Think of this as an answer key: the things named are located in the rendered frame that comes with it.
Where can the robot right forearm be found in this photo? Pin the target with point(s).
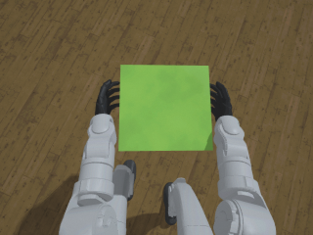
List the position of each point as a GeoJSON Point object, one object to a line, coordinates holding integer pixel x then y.
{"type": "Point", "coordinates": [233, 163]}

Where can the right robot upper arm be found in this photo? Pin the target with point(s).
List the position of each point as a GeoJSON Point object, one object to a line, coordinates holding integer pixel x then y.
{"type": "Point", "coordinates": [235, 217]}

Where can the left robot shin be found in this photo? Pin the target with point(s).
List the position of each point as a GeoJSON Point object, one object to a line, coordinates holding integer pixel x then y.
{"type": "Point", "coordinates": [122, 167]}

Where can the robot left hand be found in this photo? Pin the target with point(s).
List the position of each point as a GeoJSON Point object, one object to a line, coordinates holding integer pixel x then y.
{"type": "Point", "coordinates": [103, 104]}

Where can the robot left forearm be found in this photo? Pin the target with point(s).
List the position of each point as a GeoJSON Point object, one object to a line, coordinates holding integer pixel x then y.
{"type": "Point", "coordinates": [94, 185]}

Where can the carton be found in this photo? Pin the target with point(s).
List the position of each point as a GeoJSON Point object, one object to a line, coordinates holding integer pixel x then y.
{"type": "Point", "coordinates": [164, 108]}

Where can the robot right hand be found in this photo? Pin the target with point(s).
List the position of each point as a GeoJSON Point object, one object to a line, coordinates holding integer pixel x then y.
{"type": "Point", "coordinates": [222, 103]}

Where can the left robot thigh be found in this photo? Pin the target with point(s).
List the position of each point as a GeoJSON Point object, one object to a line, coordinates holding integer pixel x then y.
{"type": "Point", "coordinates": [123, 182]}

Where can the left robot upper arm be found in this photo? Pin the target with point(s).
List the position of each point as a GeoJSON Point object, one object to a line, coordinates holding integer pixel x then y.
{"type": "Point", "coordinates": [98, 219]}

